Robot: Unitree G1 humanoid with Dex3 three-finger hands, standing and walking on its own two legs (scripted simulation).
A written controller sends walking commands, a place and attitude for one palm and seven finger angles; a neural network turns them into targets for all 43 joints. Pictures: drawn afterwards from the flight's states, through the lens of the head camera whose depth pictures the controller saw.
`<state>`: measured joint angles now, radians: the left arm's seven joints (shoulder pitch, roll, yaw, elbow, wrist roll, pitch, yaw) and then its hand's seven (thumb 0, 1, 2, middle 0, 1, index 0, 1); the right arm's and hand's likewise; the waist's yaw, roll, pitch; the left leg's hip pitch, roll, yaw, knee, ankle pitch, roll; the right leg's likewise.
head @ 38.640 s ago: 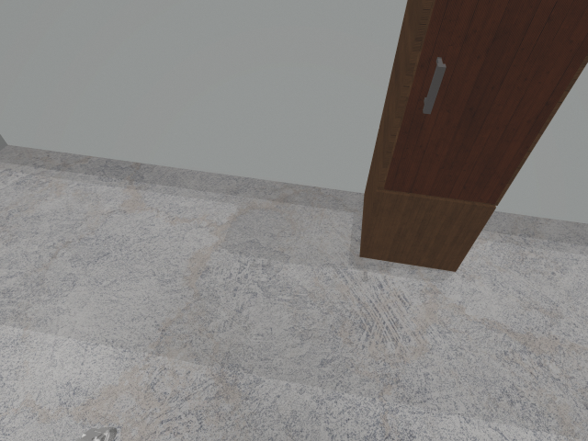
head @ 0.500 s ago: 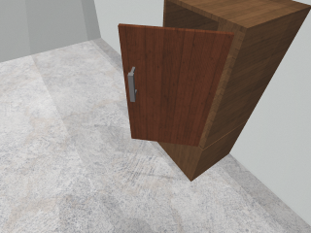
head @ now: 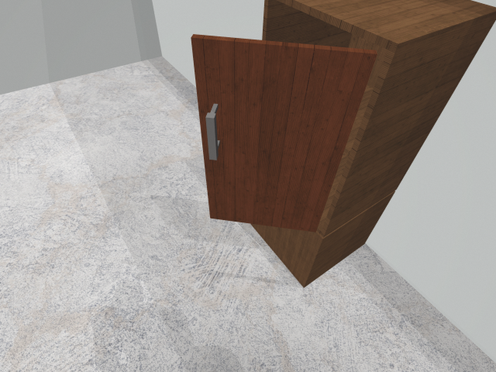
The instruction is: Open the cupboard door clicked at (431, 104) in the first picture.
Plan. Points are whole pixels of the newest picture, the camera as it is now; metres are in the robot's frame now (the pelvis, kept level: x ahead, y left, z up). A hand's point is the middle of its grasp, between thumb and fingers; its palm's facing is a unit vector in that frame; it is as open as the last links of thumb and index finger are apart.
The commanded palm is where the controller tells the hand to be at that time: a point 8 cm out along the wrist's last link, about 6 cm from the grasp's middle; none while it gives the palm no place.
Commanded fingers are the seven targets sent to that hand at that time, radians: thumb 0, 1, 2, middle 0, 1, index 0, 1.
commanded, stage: look again from close up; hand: left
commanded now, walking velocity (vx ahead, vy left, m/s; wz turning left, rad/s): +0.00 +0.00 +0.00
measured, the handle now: (214, 132) +0.62 +0.13 +0.04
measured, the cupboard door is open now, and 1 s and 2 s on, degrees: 47 47 47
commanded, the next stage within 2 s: shuffle to correct the standing spot in 0.10 s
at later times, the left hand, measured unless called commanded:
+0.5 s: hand out of the picture -0.01 +0.15 -0.18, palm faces +0.04 -0.99 -0.14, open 7.3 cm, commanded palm none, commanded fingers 0.00 0.90 0.90 -0.20 -0.30 -0.20 -0.30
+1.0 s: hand out of the picture +0.08 +0.17 -0.19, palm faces +0.00 -0.98 -0.21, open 7.3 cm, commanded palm none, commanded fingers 0.00 0.90 0.90 -0.20 -0.30 -0.20 -0.30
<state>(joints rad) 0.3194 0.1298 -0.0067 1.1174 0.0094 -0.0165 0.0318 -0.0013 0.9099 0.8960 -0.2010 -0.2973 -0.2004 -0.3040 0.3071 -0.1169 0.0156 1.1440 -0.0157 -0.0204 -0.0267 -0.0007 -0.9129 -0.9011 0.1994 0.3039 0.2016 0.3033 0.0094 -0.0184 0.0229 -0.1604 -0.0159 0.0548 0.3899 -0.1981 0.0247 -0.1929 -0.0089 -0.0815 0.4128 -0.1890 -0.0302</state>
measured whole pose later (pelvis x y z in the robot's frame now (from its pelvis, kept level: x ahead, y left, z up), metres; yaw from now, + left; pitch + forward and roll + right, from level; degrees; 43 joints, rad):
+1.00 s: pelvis +0.07 +0.00 -0.01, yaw -3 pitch +0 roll +1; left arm 0.27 0.16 0.04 1.04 0.02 0.02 0.04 0.02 0.93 0.90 -0.20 -0.30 -0.20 -0.30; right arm 0.18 -0.13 -0.03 1.04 -0.02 -0.01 -0.06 0.00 -0.94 -0.90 0.20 0.30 0.20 0.30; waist 0.01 -0.04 0.08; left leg -0.24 0.00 0.11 0.49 -0.25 0.04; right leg -0.21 0.00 -0.03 0.57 -0.34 -0.01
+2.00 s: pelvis -0.01 +0.04 +0.00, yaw -3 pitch -2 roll -1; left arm 0.36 0.21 0.00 1.09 0.03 0.00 0.03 0.00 0.91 0.90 -0.20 -0.30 -0.20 -0.30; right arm 0.26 -0.21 -0.02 1.10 -0.02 0.00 0.00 0.00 -0.91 -0.90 0.20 0.30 0.20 0.30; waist 0.01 -0.02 0.01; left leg -0.26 -0.05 0.06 0.42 -0.14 0.07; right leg -0.22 -0.03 -0.03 0.44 -0.18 0.02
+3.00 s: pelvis +0.02 +0.03 +0.00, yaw -4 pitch -2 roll +0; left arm 0.38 0.13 0.01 1.10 0.03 0.01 0.03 0.00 0.91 0.90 -0.20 -0.30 -0.20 -0.30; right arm 0.30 -0.11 -0.03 1.14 -0.02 0.00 -0.02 0.00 -0.91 -0.90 0.20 0.30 0.20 0.30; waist 0.00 -0.04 0.00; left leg -0.22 -0.04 0.09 0.41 -0.17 0.07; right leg -0.22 -0.03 -0.01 0.48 -0.27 0.00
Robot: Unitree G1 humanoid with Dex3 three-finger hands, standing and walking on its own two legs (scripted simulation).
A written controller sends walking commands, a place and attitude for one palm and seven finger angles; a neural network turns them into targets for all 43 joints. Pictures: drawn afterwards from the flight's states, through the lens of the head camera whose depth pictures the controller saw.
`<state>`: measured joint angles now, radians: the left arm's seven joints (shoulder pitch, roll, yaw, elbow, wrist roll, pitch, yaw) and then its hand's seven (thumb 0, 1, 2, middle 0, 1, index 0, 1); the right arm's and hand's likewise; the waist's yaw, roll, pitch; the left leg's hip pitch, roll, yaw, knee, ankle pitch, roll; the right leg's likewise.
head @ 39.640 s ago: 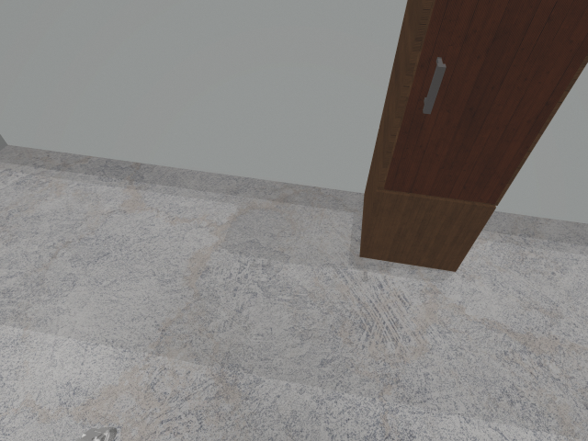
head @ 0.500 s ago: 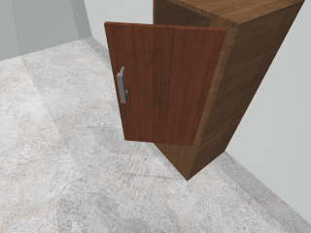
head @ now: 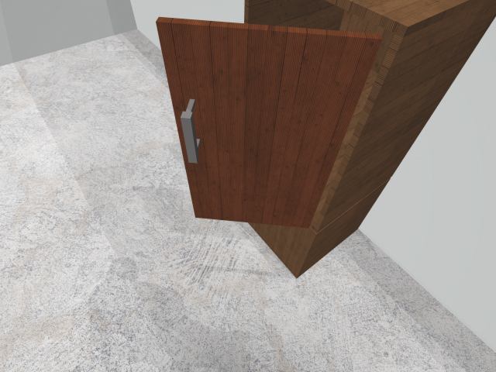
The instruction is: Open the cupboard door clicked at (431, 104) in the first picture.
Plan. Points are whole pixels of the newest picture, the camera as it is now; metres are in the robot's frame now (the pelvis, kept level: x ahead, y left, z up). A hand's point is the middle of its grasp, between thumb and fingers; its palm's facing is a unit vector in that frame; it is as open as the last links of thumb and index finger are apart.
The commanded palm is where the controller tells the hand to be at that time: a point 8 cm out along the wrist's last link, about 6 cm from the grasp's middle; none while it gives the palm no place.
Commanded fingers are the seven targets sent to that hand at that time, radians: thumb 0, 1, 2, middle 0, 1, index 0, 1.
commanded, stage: come to a stop and stand still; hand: left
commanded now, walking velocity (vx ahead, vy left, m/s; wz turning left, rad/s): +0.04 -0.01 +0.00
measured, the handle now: (192, 132) +0.54 +0.16 +0.05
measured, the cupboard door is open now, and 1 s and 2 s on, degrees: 47 47 47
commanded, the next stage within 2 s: look again from close up in 1.14 s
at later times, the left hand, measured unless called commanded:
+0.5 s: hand out of the picture +0.01 +0.21 -0.16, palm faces +0.03 -0.97 -0.23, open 7.3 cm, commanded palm none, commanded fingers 0.00 0.90 0.90 -0.20 -0.30 -0.20 -0.30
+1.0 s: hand out of the picture -0.11 +0.23 -0.17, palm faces +0.03 -0.98 -0.21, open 7.3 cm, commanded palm none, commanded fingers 0.00 0.90 0.90 -0.20 -0.30 -0.20 -0.30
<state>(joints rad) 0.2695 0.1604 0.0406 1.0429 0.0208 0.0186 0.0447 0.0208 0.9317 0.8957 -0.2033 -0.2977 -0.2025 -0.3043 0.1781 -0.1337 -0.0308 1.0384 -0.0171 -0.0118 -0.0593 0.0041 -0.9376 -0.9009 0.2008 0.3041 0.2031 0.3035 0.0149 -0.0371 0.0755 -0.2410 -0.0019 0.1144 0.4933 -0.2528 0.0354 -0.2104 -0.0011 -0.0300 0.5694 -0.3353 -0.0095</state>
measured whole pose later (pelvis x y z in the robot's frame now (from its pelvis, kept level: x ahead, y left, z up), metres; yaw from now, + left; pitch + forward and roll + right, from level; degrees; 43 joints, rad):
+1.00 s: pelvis -0.08 +0.04 +0.00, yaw +1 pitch -2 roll -1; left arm 0.36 0.21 0.00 1.09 0.03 0.00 0.03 0.00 0.91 0.90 -0.20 -0.30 -0.20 -0.30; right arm 0.26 -0.21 -0.02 1.10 -0.02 0.00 0.00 0.00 -0.91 -0.90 0.20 0.30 0.20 0.30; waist 0.01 -0.02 0.01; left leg -0.26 -0.05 0.06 0.42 -0.14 0.07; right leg -0.22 -0.03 -0.03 0.44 -0.18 0.02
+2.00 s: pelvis -0.05 +0.03 +0.01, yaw -1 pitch -2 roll +0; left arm 0.38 0.13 0.01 1.10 0.03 0.01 0.03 0.00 0.91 0.90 -0.20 -0.30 -0.20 -0.30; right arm 0.30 -0.11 -0.03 1.14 -0.02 0.00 -0.02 0.00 -0.91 -0.90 0.20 0.30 0.20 0.30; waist 0.00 -0.04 0.00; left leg -0.22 -0.04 0.09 0.41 -0.17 0.07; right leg -0.22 -0.03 -0.01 0.48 -0.27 0.00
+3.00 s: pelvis -0.02 +0.07 +0.00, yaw -2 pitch +1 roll +0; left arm 0.28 0.20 -0.01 1.04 0.02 0.00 0.03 0.00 0.91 0.90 -0.20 -0.30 -0.20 -0.30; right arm 0.25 -0.19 0.00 1.02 -0.02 -0.02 -0.01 0.00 -0.92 -0.90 0.20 0.30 0.20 0.30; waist 0.01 0.01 0.04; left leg -0.23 -0.08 0.13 0.44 -0.23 0.12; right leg -0.23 -0.08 0.02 0.49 -0.27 0.02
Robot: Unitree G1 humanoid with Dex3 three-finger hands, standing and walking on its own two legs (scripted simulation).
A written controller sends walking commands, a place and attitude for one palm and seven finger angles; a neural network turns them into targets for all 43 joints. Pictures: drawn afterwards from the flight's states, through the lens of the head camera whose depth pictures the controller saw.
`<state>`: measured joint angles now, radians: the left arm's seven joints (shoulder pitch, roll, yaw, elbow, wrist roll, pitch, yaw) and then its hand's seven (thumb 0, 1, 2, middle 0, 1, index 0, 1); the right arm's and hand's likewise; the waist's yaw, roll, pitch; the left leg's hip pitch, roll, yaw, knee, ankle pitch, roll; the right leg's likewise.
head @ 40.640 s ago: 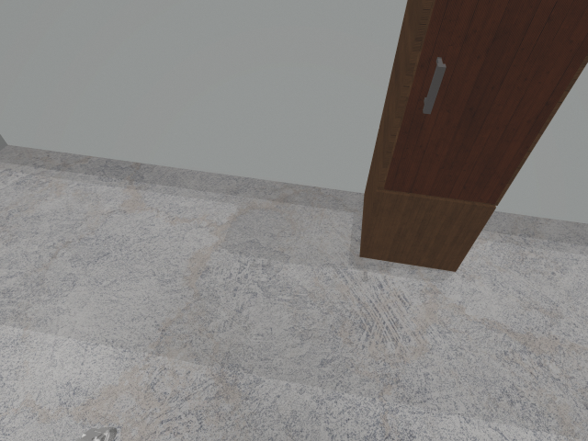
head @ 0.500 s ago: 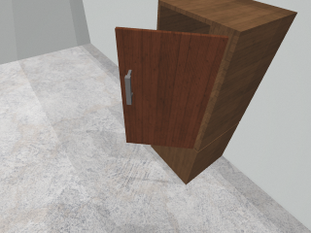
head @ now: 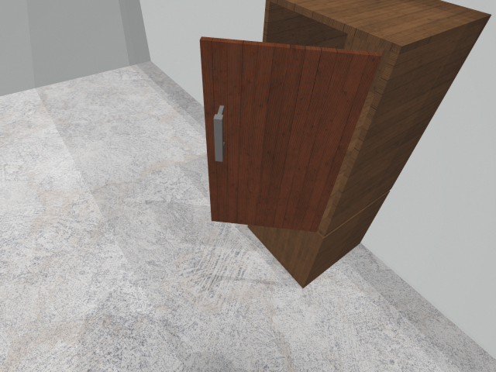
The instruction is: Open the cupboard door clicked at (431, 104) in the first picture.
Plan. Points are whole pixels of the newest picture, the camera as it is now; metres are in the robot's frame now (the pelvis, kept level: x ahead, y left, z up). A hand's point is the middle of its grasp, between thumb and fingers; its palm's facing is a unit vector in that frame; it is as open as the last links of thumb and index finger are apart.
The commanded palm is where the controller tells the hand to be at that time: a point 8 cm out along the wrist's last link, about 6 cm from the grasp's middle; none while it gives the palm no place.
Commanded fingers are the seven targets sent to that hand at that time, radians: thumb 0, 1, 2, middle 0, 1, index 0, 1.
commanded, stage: come to a stop and stand still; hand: left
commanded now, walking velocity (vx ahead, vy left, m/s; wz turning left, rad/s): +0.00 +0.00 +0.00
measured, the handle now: (220, 134) +0.62 +0.11 +0.04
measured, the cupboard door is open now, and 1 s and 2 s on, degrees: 47 47 47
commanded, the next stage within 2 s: look again from close up in 0.14 s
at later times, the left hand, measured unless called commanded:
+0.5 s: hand out of the picture +0.00 +0.16 -0.18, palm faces +0.01 -0.99 -0.17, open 7.3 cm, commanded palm none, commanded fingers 0.00 0.90 0.90 -0.20 -0.30 -0.20 -0.30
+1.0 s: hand out of the picture +0.00 +0.15 -0.18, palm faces +0.01 -0.99 -0.15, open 7.3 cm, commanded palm none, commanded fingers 0.00 0.90 0.90 -0.20 -0.30 -0.20 -0.30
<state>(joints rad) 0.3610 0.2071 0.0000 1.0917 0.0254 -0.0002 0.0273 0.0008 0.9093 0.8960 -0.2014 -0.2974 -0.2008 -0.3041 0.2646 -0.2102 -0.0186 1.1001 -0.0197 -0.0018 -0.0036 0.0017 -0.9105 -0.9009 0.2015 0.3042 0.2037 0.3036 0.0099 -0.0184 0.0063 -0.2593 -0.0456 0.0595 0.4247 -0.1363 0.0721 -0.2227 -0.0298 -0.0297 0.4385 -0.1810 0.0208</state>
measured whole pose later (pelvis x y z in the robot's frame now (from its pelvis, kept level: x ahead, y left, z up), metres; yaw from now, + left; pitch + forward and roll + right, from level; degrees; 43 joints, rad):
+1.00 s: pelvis +0.03 -0.01 +0.00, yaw -2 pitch -2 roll +0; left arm 0.38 0.13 0.01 1.10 0.03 0.01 0.03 0.00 0.91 0.90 -0.20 -0.30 -0.20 -0.30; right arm 0.30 -0.11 -0.03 1.14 -0.02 0.00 -0.02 0.00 -0.91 -0.90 0.20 0.30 0.20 0.30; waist 0.00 -0.04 0.00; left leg -0.22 -0.04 0.09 0.41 -0.17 0.07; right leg -0.22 -0.03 -0.01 0.48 -0.27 0.00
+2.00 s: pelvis +0.05 +0.03 +0.00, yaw -3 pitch +1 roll +0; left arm 0.28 0.20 -0.01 1.04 0.02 0.00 0.03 0.00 0.91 0.90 -0.20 -0.30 -0.20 -0.30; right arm 0.25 -0.19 0.00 1.02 -0.02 -0.02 -0.01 0.00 -0.92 -0.90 0.20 0.30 0.20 0.30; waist 0.01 0.01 0.04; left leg -0.23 -0.08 0.13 0.44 -0.23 0.12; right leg -0.23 -0.08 0.02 0.49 -0.27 0.02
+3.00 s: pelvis +0.09 -0.03 +0.00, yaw -3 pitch +0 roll +1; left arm 0.26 0.17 -0.01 1.10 0.01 -0.01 0.04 0.00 0.91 0.90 -0.20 -0.30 -0.20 -0.30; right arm 0.21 -0.17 0.01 1.14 -0.02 -0.03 -0.03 0.00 -0.91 -0.90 0.20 0.30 0.20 0.30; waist 0.01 -0.01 0.04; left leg -0.15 -0.01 0.09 0.42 -0.28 0.03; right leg -0.14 -0.01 -0.02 0.46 -0.32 -0.01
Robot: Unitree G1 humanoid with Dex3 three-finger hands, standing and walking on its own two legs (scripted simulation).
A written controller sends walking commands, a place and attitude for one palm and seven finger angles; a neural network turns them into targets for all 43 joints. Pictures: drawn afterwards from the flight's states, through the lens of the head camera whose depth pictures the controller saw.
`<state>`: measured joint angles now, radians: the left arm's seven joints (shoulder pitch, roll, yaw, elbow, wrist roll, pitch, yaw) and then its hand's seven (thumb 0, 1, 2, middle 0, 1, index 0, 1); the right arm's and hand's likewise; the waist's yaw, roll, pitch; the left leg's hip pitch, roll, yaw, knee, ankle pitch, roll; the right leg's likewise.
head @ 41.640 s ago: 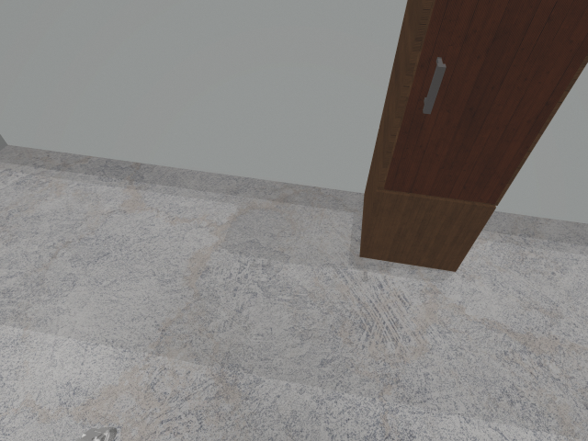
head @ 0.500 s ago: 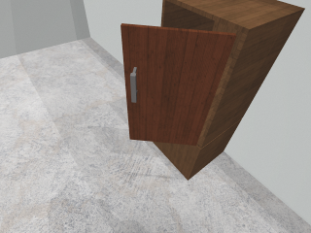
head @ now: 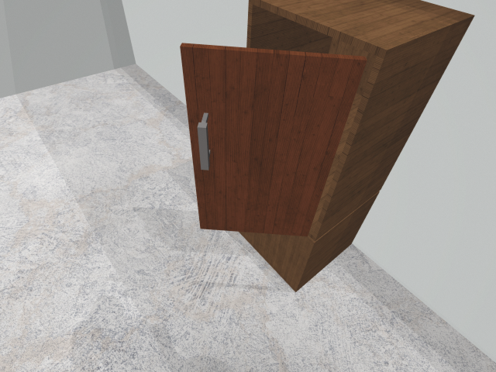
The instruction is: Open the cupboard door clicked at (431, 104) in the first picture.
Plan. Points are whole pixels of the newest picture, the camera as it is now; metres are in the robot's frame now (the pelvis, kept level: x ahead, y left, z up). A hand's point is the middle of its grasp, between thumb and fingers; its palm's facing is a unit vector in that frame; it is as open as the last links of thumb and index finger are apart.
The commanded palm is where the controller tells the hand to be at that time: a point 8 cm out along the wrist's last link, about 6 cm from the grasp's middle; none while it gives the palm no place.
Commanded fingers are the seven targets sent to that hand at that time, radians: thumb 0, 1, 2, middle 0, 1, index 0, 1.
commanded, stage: come to a stop and stand still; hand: left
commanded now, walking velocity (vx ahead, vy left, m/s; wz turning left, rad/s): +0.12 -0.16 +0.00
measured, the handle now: (205, 142) +0.59 +0.14 +0.04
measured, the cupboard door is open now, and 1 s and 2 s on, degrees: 47 47 47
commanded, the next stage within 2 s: none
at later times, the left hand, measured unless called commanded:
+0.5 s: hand out of the picture +0.01 +0.13 -0.18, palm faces +0.07 -0.99 -0.16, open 7.3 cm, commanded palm none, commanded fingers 0.00 0.90 0.90 -0.20 -0.30 -0.20 -0.30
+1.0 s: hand out of the picture +0.04 +0.23 -0.18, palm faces -0.02 -0.97 -0.24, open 7.3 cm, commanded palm none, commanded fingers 0.00 0.90 0.90 -0.20 -0.30 -0.20 -0.30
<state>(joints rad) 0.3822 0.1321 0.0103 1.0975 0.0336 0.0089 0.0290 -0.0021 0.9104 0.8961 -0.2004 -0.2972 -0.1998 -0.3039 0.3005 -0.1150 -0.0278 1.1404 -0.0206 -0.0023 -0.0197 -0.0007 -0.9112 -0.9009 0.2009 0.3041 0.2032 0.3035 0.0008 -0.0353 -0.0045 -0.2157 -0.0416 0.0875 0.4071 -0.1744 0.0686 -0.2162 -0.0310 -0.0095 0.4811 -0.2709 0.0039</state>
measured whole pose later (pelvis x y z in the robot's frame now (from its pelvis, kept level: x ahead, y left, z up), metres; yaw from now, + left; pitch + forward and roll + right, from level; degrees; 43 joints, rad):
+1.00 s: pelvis +0.03 +0.04 +0.00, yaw -1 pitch +1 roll +0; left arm 0.28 0.20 -0.01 1.04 0.02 0.00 0.03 0.00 0.91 0.90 -0.20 -0.30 -0.20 -0.30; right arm 0.25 -0.19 0.00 1.02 -0.02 -0.02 -0.01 0.00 -0.92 -0.90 0.20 0.30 0.20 0.30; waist 0.01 0.01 0.04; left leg -0.23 -0.08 0.13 0.44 -0.23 0.12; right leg -0.23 -0.08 0.02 0.49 -0.27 0.02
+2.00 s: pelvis +0.06 -0.02 +0.00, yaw -1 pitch +0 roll +1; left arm 0.26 0.17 -0.01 1.10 0.01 -0.01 0.04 0.00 0.91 0.90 -0.20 -0.30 -0.20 -0.30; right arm 0.21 -0.17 0.01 1.14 -0.02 -0.03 -0.03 0.00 -0.91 -0.90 0.20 0.30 0.20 0.30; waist 0.01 -0.01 0.04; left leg -0.15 -0.01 0.09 0.42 -0.28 0.03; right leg -0.14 -0.01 -0.02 0.46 -0.32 -0.01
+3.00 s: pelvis +0.06 -0.04 +0.00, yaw +0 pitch +0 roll +1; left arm 0.29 0.16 -0.01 1.11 0.01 -0.02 0.03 0.00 0.91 0.90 -0.20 -0.30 -0.20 -0.30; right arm 0.24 -0.15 0.01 1.16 -0.02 -0.02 -0.03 0.00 -0.92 -0.90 0.20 0.30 0.20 0.30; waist 0.02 -0.02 0.04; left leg -0.13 0.01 0.06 0.39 -0.24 -0.01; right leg -0.11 0.02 -0.04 0.41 -0.29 -0.04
